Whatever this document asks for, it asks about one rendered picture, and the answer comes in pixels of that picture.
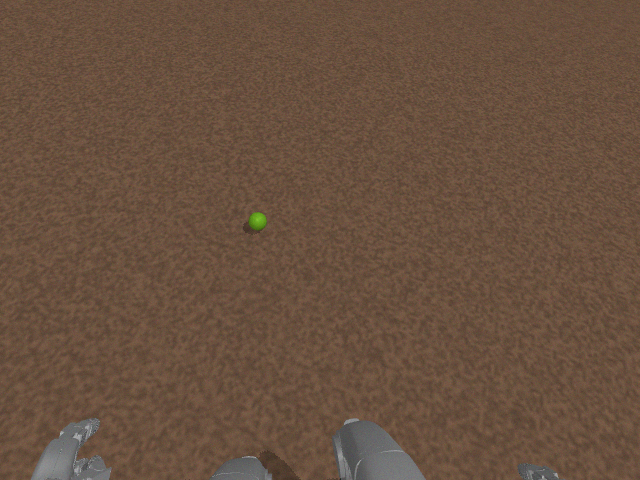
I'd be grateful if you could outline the right robot hand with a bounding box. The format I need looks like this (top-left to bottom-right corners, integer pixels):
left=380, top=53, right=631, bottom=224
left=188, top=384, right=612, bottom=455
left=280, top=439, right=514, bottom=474
left=517, top=463, right=566, bottom=480

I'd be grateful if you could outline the left robot hand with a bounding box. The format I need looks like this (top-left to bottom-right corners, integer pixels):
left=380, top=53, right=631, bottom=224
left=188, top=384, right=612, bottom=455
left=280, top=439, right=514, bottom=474
left=31, top=418, right=112, bottom=480

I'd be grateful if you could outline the ball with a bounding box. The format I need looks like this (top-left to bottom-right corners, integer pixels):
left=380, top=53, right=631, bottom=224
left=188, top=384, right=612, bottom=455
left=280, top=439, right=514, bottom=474
left=248, top=212, right=267, bottom=230

